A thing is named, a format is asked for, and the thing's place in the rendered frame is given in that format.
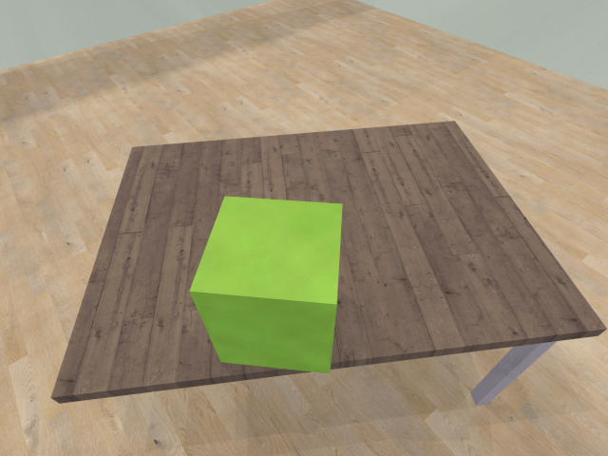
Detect table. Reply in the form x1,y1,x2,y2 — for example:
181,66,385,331
50,121,607,406

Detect carton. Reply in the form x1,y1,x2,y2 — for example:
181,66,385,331
189,196,343,373

